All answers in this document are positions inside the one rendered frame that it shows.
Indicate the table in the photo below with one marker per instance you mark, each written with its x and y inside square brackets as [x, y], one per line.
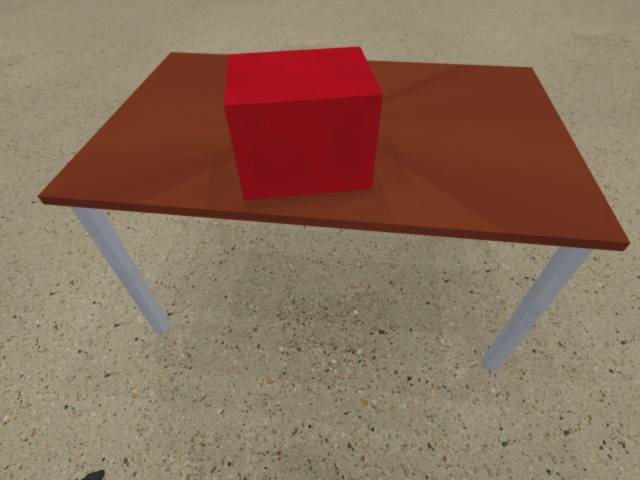
[463, 151]

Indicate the carton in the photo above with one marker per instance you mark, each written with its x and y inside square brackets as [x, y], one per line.
[302, 122]

